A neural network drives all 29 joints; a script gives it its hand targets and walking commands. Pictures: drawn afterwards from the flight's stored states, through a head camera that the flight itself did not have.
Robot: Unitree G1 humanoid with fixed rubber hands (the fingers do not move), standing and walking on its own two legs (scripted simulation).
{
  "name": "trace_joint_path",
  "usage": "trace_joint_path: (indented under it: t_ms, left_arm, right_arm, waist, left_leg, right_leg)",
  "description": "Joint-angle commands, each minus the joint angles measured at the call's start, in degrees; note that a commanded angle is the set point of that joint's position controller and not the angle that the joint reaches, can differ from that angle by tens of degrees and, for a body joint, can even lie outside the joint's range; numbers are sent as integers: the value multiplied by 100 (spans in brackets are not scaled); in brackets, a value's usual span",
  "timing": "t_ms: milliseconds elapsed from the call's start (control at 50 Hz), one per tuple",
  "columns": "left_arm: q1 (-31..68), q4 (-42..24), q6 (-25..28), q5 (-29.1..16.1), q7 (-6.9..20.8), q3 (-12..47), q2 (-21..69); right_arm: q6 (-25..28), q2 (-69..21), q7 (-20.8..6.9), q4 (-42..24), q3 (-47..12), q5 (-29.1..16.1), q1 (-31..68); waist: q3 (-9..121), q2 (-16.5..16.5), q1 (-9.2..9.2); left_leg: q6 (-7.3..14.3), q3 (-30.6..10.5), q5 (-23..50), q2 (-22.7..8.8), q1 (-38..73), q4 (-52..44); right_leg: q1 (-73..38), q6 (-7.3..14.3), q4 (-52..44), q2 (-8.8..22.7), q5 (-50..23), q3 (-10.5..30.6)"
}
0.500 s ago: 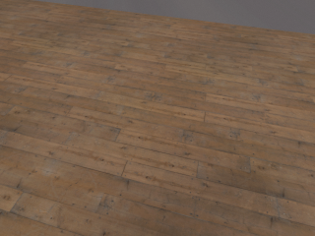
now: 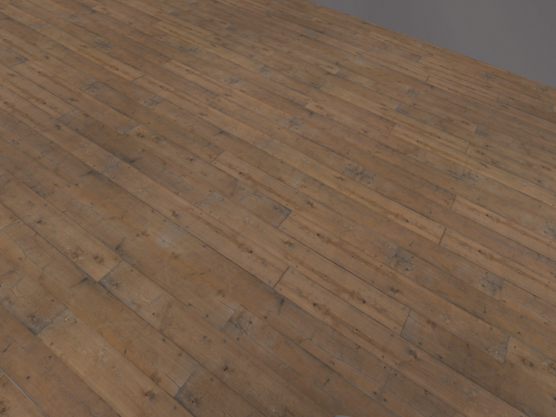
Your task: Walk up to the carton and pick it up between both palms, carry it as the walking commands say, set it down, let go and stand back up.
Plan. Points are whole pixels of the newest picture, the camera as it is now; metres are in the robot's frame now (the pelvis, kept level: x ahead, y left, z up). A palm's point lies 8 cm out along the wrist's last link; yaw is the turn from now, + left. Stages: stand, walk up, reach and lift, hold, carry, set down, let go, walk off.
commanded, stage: walk up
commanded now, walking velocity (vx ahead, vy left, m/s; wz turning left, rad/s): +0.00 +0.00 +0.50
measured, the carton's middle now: out of the picture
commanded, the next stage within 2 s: none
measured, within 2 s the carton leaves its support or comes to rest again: neither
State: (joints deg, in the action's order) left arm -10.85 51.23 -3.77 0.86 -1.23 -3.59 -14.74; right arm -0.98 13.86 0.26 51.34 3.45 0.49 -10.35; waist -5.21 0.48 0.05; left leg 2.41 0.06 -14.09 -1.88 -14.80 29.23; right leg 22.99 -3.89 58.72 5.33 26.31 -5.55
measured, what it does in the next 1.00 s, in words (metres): steps on the spot, turning left: right foot, then left foot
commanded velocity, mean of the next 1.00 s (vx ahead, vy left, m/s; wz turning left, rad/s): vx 0.04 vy -0.05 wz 0.50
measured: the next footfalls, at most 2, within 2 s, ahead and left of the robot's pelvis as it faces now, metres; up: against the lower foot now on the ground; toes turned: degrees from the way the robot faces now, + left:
right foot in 0.44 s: +0.04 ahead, -0.14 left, +0.00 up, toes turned +9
left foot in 0.90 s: -0.07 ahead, +0.09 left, +0.00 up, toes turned +30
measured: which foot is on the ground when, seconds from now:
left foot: down 0.00-0.44, up 0.46-0.88, down 0.90-1.00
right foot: up 0.00-0.42, down 0.44-0.92, up 0.94-1.00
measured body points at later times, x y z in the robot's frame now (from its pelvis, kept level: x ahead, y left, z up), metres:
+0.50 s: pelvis -0.04 -0.05 +0.00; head +0.01 -0.05 +0.44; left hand +0.01 +0.23 -0.13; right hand +0.07 -0.30 -0.15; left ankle -0.01 +0.08 -0.71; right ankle +0.00 -0.14 -0.74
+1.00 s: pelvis -0.06 +0.00 -0.01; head -0.07 +0.07 +0.43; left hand -0.18 +0.23 -0.19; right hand +0.16 -0.17 -0.11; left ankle -0.11 +0.07 -0.74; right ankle -0.01 -0.14 -0.68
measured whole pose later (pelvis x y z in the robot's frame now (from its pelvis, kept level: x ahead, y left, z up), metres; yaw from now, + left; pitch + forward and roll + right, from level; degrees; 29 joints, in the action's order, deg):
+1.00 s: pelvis -0.06 +0.00 -0.01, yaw +27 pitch +0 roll -4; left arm -15.7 56.7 -4.3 -0.7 0.3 -2.4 -16.2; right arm -2.1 9.2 1.0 45.2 4.3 -0.2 -11.8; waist -3.6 4.4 3.7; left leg 2.8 2.4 -19.5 -2.4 -15.6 35.5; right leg 24.0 -3.4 56.3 4.7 26.2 -7.9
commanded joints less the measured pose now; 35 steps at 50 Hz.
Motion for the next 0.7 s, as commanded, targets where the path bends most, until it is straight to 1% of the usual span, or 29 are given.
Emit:
trace_joint_path:
  t_ms: [0, 40, 60, 80, 120, 140, 160, 220, 240, 280, 320, 340, 360, 380, 400, 420, 440, 460, 480, 500, 520, 540, 560, 580, 600, 620, 640, 660, 680]
  left_arm:
    - [-45, -336, 68, 98, 35, -96, -540]
    - [314, -509, 16, 101, 26, -67, -562]
    - [215, -503, -5, 59, 77, -27, -429]
    - [223, -426, 11, 75, 87, -6, -490]
    - [313, -366, 25, 6, 60, 83, -403]
    - [391, -505, 41, 7, 44, 51, -483]
    - [589, -423, 49, -13, 9, 101, -454]
    - [410, -443, 65, -85, -17, 140, -428]
    - [511, -369, 85, -101, -61, 135, -538]
    - [475, -288, 146, -158, -67, 65, -521]
    - [146, -191, 222, -151, -153, 52, -541]
    - [-94, -278, 281, -217, -149, 63, -508]
    - [-161, -133, 348, -128, -144, -26, -743]
    - [-422, -65, 391, -68, -117, -123, -997]
    - [194, -307, 329, 91, -133, -89, -1276]
    - [329, -422, 308, 114, -169, -104, -1316]
    - [640, -313, 288, 103, -175, -64, -1194]
    - [418, -224, 298, 77, -145, 50, -919]
    - [262, -181, 342, 101, -125, 6, -526]
    - [319, -261, 371, 70, -127, 12, -470]
    - [196, -201, 405, 102, -140, 12, -516]
    - [15, -191, 423, 81, -158, -10, -539]
    - [-131, -142, 445, 61, -144, 9, -431]
    - [-152, -163, 450, 78, -128, -74, -625]
    - [-558, -132, 468, 46, -165, -84, -567]
    - [-684, -214, 505, 79, -135, -89, -401]
    - [-692, -171, 469, 115, -116, -129, -535]
    - [-800, -157, 464, 54, -135, -228, -678]
    - [-862, -217, 475, 117, -91, -229, -731]
  right_arm:
    - [21, 998, 86, -381, 319, -88, -330]
    - [31, 938, 59, -400, 256, -106, -586]
    - [-12, 942, 90, -319, 308, -64, -693]
    - [-47, 1069, 122, -399, 357, -59, -660]
    - [-54, 1071, 121, -461, 427, -44, -664]
    - [-65, 1208, 62, -532, 433, -4, -643]
    - [-25, 1138, 80, -485, 413, 28, -513]
    - [-94, 1205, 71, -551, 433, 24, -280]
    - [-87, 1184, 52, -535, 436, 12, -145]
    - [-60, 1161, 16, -509, 400, 45, -305]
    - [-143, 1112, 40, -553, 406, 15, -157]
    - [-158, 999, 45, -484, 371, -7, -255]
    - [-108, 906, 26, -412, 369, 22, -360]
    - [-70, 615, 46, -522, 323, -50, -217]
    - [-85, 494, 18, -504, 368, 49, -405]
    - [-62, 554, 0, -521, 459, 152, -544]
    - [-108, 665, 33, -477, 461, 130, -627]
    - [-188, 738, 50, -437, 521, 123, -700]
    - [-164, 699, -108, -414, 454, 136, -415]
    - [-185, 511, -196, -384, 353, 153, -501]
    - [-210, 585, -220, -344, 391, 147, -405]
    - [-189, 500, -277, -315, 349, 101, -283]
    - [-209, 409, -289, -348, 316, 113, -427]
    - [-186, 429, -294, -354, 275, 35, -384]
    - [-229, 358, -281, -371, 258, 18, -226]
    - [-215, 210, -280, -440, 168, -28, -115]
    - [-217, 315, -249, -511, 125, -32, 122]
    - [-248, 209, -302, -616, 112, -160, 70]
    - [-246, 276, -286, -773, 61, -104, 208]
  waist:
    - [845, -742, -19]
    - [490, -375, -139]
    - [549, -834, -166]
    - [658, -616, -94]
    - [911, -781, -205]
    - [793, -882, -188]
    - [619, -1085, -266]
    - [298, -1152, -116]
    - [325, -995, -110]
    - [560, -841, -162]
    - [577, -632, 65]
    - [601, -707, 106]
    - [806, -545, 169]
    - [1003, 837, 281]
    - [656, 1833, 71]
    - [589, 1294, -73]
    - [604, 876, -208]
    - [564, 681, -203]
    - [532, 488, -55]
    - [769, 469, -137]
    - [711, 507, -7]
    - [727, 401, 59]
    - [482, 500, -16]
    - [695, 598, 9]
    - [482, 750, 170]
    - [471, 905, 223]
    - [355, 1027, 249]
    - [601, 1421, 289]
    - [501, 1476, 414]
  left_leg:
    - [296, -1168, 3026, -1179, 1231, -976]
    - [340, -1545, 1914, -1082, 832, -1343]
    - [418, -1481, 1878, -1131, 971, -1284]
    - [400, -1544, 1884, -1113, 937, -1265]
    - [410, -1681, 1771, -1069, 1158, -1092]
    - [497, -2008, 1631, -1232, 1288, -1191]
    - [595, -1922, 1548, -1190, 1168, -1237]
    - [603, -2438, 127, -1056, 349, -1608]
    - [589, -2215, 313, -911, 90, -1662]
    - [535, -2371, 420, -859, 289, -1608]
    - [507, -2479, 850, -856, -2, -1362]
    - [324, -2478, 622, -591, -7, -1134]
    - [3, -2314, 293, -388, -406, -988]
    - [-185, -1711, -904, 259, -1247, 280]
    - [-304, -758, -1125, 831, -1782, 1787]
    - [-333, -496, -1134, 534, -1691, 2511]
    - [-380, -497, -974, 279, -1376, 2842]
    - [-407, -592, -901, 150, -1268, 3113]
    - [-477, -282, -770, 422, -1203, 3542]
    - [-543, -139, -618, 457, -1444, 3633]
    - [-596, -107, -676, 424, -1662, 3658]
    - [-665, 60, -554, 441, -1805, 3476]
    - [-628, 76, -474, 325, -1838, 3663]
    - [-672, 170, -432, 288, -1717, 3092]
    - [-620, 198, -363, 324, -2002, 2920]
    - [-653, 129, -321, 204, -1865, 2584]
    - [-706, 122, -581, 199, -1663, 2387]
    - [-802, 188, -800, 199, -1550, 2060]
    - [-831, 166, -887, 116, -1657, 2004]
  right_leg:
    - [808, -21, 683, 100, -977, 385]
    - [662, -33, 407, -43, -923, 476]
    - [759, -21, 55, -116, -789, 449]
    - [624, -13, 80, -103, -819, 516]
    - [599, 13, -314, -149, -645, 498]
    - [726, -2, -363, -231, -441, 505]
    - [582, 22, -567, -175, -478, 579]
    - [218, 18, -1128, -276, -321, 576]
    - [-214, -23, -1526, -271, -472, 429]
    - [-531, -5, -2205, -478, -476, 312]
    - [-959, 159, -2732, -405, -643, 457]
    - [-1283, 288, -3643, -356, -1215, 500]
    - [-1922, 436, -4012, -83, -1616, 551]
    - [-2268, 714, -4750, 878, -1155, 1752]
    - [-1820, 987, -4968, 1615, -784, 2249]
    - [-1253, 1114, -4747, 1941, -1207, 2149]
    - [-817, 1198, -4623, 1727, -827, 1727]
    - [-646, 1188, -4557, 1539, -763, 1637]
    - [-731, 1289, -4685, 1345, -1073, 1317]
    - [-1124, 1112, -4491, 1123, -1464, 910]
    - [-1379, 695, -4490, 1123, -1291, 983]
    - [-1671, 597, -4393, 1031, -1316, 849]
    - [-1585, 460, -4094, 1081, -2433, 631]
    - [-1692, 393, -4099, 937, -2106, 542]
    - [-2016, 234, -3948, 1066, -2530, 559]
    - [-2315, 310, -3830, 1075, -3489, 496]
    - [-1999, 446, -3877, 1122, -3768, 518]
    - [-2261, 501, -4055, 1217, -3077, 605]
    - [-2187, 665, -4229, 1410, -2886, 772]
